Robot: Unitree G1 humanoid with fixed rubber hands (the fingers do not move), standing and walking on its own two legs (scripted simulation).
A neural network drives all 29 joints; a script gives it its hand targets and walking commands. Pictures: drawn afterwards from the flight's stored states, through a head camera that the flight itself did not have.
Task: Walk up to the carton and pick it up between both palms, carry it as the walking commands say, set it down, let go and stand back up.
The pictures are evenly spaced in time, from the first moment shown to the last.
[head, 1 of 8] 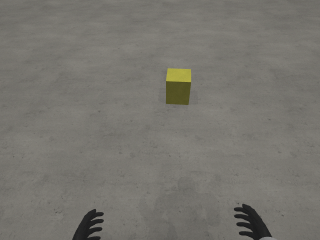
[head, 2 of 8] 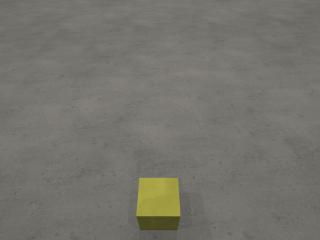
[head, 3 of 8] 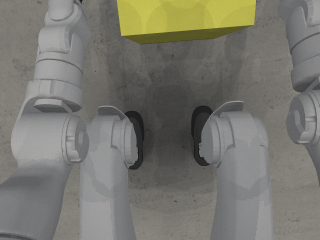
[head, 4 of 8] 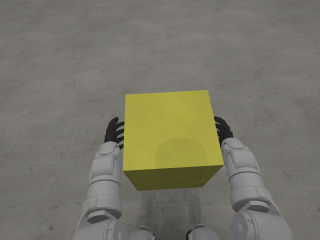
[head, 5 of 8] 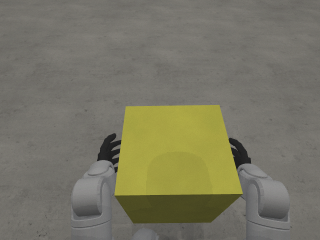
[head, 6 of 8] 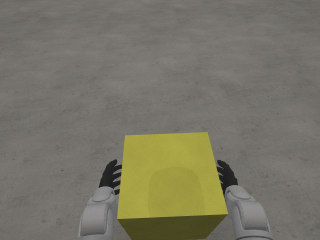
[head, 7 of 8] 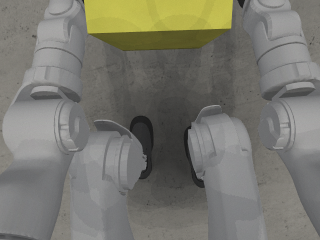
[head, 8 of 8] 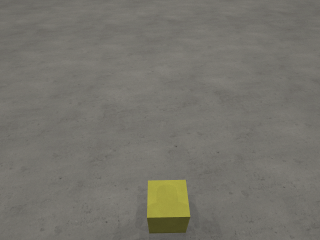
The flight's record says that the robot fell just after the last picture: no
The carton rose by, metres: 0.68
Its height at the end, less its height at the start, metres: +0.00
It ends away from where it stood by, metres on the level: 1.94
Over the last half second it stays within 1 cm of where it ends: yes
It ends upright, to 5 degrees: yes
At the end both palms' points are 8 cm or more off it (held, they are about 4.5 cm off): yes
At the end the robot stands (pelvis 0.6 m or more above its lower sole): yes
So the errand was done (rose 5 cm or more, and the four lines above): yes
